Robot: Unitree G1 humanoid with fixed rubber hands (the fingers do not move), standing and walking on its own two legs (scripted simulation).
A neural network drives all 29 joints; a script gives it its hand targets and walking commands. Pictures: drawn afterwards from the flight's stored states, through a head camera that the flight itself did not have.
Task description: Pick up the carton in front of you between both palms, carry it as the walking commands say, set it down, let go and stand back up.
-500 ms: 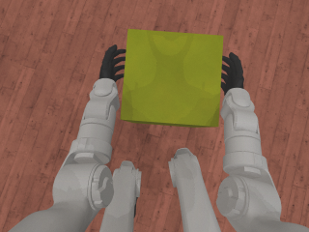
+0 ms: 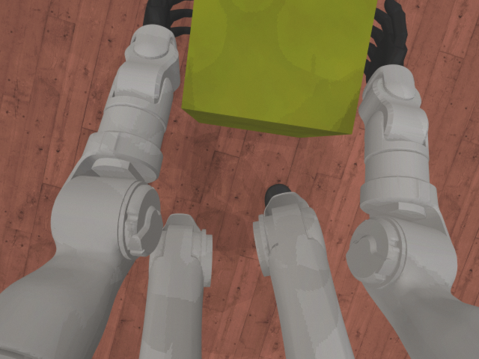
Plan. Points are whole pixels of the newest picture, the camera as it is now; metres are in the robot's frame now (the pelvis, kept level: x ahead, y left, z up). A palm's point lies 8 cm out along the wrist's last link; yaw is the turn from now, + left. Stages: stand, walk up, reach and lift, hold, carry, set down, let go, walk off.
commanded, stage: set down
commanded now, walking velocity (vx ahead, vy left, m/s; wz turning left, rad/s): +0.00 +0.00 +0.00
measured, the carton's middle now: (266, 63) +0.51 -0.13 -0.22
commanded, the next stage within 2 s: none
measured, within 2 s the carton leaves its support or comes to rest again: rests again in 0.84 s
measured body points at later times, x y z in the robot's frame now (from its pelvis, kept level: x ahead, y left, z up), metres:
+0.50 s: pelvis +0.01 +0.01 -0.03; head +0.37 -0.02 +0.22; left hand +0.58 +0.01 -0.21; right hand +0.47 -0.27 -0.21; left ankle +0.09 +0.12 -0.40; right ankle +0.14 -0.14 -0.40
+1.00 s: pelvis +0.00 +0.01 -0.05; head +0.37 -0.02 +0.20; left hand +0.57 +0.02 -0.24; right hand +0.47 -0.28 -0.23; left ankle +0.09 +0.12 -0.40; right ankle +0.14 -0.14 -0.40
